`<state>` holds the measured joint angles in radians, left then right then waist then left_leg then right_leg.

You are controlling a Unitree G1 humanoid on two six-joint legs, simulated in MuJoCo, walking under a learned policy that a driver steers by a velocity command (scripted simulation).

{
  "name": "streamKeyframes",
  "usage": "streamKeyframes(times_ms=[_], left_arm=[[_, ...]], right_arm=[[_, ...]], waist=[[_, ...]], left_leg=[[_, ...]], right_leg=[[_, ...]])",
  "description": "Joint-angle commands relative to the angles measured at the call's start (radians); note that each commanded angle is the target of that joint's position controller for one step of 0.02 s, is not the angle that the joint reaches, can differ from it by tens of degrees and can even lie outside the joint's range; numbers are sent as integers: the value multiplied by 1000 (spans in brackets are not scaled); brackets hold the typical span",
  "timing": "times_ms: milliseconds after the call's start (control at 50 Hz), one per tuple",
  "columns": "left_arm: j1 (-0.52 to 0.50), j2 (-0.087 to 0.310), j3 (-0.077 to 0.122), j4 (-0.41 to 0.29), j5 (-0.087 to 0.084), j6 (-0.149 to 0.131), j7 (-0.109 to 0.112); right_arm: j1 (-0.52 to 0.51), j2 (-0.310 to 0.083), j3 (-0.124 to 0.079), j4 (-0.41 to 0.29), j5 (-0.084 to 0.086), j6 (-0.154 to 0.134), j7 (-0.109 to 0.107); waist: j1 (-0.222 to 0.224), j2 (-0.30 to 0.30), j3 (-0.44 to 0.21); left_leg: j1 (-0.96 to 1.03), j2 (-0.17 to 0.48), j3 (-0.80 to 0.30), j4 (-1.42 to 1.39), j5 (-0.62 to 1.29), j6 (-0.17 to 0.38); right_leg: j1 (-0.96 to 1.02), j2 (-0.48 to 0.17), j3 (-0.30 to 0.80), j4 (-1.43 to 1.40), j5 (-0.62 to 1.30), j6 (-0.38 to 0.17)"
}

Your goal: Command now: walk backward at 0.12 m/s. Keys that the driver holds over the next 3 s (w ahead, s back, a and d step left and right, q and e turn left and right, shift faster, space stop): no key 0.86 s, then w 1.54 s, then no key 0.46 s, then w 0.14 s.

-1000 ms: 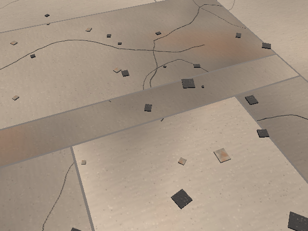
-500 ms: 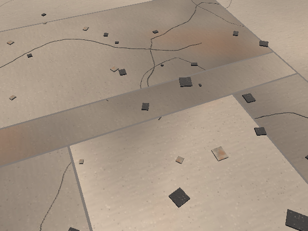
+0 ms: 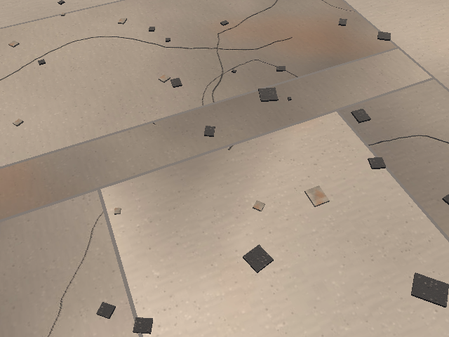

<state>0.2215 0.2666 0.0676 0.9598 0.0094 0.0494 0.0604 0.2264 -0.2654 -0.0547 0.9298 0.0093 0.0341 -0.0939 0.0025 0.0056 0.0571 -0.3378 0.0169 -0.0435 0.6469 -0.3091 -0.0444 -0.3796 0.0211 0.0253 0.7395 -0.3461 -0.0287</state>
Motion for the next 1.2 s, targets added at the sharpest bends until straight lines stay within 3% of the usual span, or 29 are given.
streamKeyframes(times_ms=[20, 40, 60, 80, 100, 140, 200, 260, 300, 340, 360, 380, 400, 420, 440, 500, 680, 860, 880, 920, 960, 980, 1000, 1060, 1100, 1140, 1160, 1180, 1200], left_arm=[[108, 110, 16, -26, 22, -27, -23], [84, 174, 6, -65, 55, -47, -29], [78, 182, 3, -78, 77, -72, -35], [16, 167, 2, -93, 54, -88, -36], [-58, 151, -1, -111, 21, -91, -34], [-100, 85, -21, -114, -12, -90, -21], [-11, 53, -31, -76, -15, -80, 1], [55, 107, -14, -55, -10, -61, 12], [56, 124, -4, -58, -26, -48, 13], [77, 122, 3, -53, -46, -46, 5], [88, 106, 3, -47, -35, -52, -4], [91, 52, -3, -60, -16, -64, -15], [-2, 33, -6, -81, -9, -72, -17], [-40, 43, -2, -82, -7, -74, -17], [-48, 39, -3, -76, 1, -73, -16], [-7, 62, 3, -41, -1, -61, -14], [11, 48, -2, 17, -12, -60, -19], [4, 45, -3, 50, -17, -54, -12], [14, 34, -6, 61, -17, -52, -12], [-5, 34, -3, 61, -25, -53, -12], [-109, 33, -6, 11, -36, -82, -26], [-151, 34, -8, -10, -40, -102, -35], [-169, 43, -6, -20, -42, -119, -45], [-198, 41, -7, -41, -51, -155, -73], [-166, 20, -8, -30, -52, -162, -87], [36, 55, 20, 44, -51, -155, -87], [170, 99, 43, 76, -54, -150, -79], [331, 206, 71, 94, -43, -147, -64], [373, 225, 57, 104, -18, -158, -75]], right_arm=[[-10, -58, -14, -58, 17, -15, -1], [8, -52, -16, -76, -3, -9, -8], [45, -80, -28, -69, 11, -6, -8], [62, -123, -43, -41, 22, -1, -6], [77, -124, -51, -10, 13, 3, -4], [104, -94, -48, 20, -8, 0, 1], [54, -51, -29, 11, 8, -12, 14], [15, -27, -13, 7, 23, -20, 28], [80, -36, -13, 42, 25, -21, 43], [140, -28, -8, 85, 10, -14, 58], [177, -42, -6, 92, -6, -12, 60], [206, -90, -12, 104, -14, -14, 61], [170, -45, 3, 98, -21, -37, 73], [101, -26, 12, 79, -32, -59, 75], [72, -48, 7, 73, -36, -76, 72], [120, -46, 10, 89, -14, -100, 68], [207, -15, 20, 108, -8, -83, 62], [225, 2, 22, 112, -9, -71, 65], [245, 8, 22, 122, -8, -69, 64], [243, -39, 7, 113, 3, -66, 58], [244, -114, -16, 92, 17, -81, 51], [235, -133, -25, 87, 16, -94, 49], [245, -118, -24, 88, 8, -108, 50], [264, -88, -22, 86, 15, -114, 64], [241, -108, -26, 74, 16, -102, 74], [205, -124, -25, 56, 11, -98, 78], [181, -118, -20, 48, 12, -104, 78], [145, -60, -1, 7, 2, -114, 80], [181, 33, 20, -21, 18, -139, 77]], waist=[[11, -209, -16], [0, -373, -40], [-7, -320, -76], [-33, -186, -33], [-56, -98, -19], [-69, -96, -34], [-22, -133, -55], [31, -176, -46], [20, -165, -21], [9, -113, 13], [11, -51, -15], [37, 103, -47], [13, 161, -11], [26, 149, 24], [31, 141, 21], [26, 83, 28], [2, -2, 14], [-3, -1, -16], [-5, 8, -36], [-16, 70, 24], [-49, 147, 144], [-58, 150, 188], [-63, 134, 203], [-65, 90, 164], [-40, 103, 118], [62, 107, 21], [137, 72, -51], [194, -146, -142], [151, -324, -234]], left_leg=[[-155, -22, 10, 176, -50, 60], [-226, -123, -32, 404, -410, 25], [-171, -134, -164, 597, -417, 40], [-178, -132, -202, 687, -323, 53], [-167, -120, -190, 683, -220, 51], [-119, -90, -128, 624, -94, 17], [-61, -31, -22, 336, -70, -33], [38, -29, 10, 51, -185, -35], [105, -34, 44, -149, -109, 4], [201, -36, 50, -330, 73, 65], [273, 26, -7, -311, 91, 95], [242, 108, -90, -283, 112, 150], [55, 160, -158, -367, -36, 193], [-12, 146, -161, -405, -110, 174], [-31, 120, -139, -411, -125, 141], [-26, 81, -103, -402, -77, 105], [41, 38, -45, -348, 47, 103], [78, 14, -9, -305, 159, 87], [86, 10, -7, -319, 54, 94], [65, 48, -84, -374, -283, 156], [116, 231, -313, -503, -468, 261], [156, 306, -390, -531, -410, 300], [239, 335, -407, -524, -286, 316], [400, 291, -282, -466, -9, 273], [285, 225, -176, -439, 59, 238], [93, 155, -89, -300, 298, 198], [24, 109, -25, -118, 421, 158], [-167, 3, 71, 270, 274, 75], [-323, -100, -26, 539, -247, 60]], right_leg=[[138, -203, 287, -382, 251, -72], [72, -395, 535, -494, 443, -239], [3, -412, 644, -553, 290, -297], [-21, -359, 524, -525, 134, -250], [-31, -283, 405, -519, -16, -186], [0, -203, 283, -521, -56, -128], [132, -166, 211, -522, -8, -123], [181, -200, 255, -511, -51, -146], [153, -208, 279, -512, -108, -144], [71, -169, 255, -501, -115, -90], [13, -144, 212, -439, -69, -56], [5, -52, 87, -363, -16, -17], [91, -12, 20, -322, 78, 13], [147, -22, 30, -309, 143, 19], [192, -27, 33, -313, 188, 16], [234, -42, 49, -321, 218, 2], [236, -49, 56, -318, 288, -6], [249, -53, 60, -287, 375, -24], [255, -37, 42, -279, 274, -24], [149, 27, -25, -189, -51, -20], [-92, 17, -63, -46, -67, -22], [-192, -31, -35, 19, -46, -30], [-297, -63, -13, 79, -83, -36], [-359, -100, -28, 9, -88, -41], [-130, -50, -103, -104, 25, -30], [267, 49, -170, -165, 175, -27], [436, 25, -121, -191, 171, -54], [617, -224, 264, -346, -5, -158], [689, -424, 733, -554, -84, -277]])
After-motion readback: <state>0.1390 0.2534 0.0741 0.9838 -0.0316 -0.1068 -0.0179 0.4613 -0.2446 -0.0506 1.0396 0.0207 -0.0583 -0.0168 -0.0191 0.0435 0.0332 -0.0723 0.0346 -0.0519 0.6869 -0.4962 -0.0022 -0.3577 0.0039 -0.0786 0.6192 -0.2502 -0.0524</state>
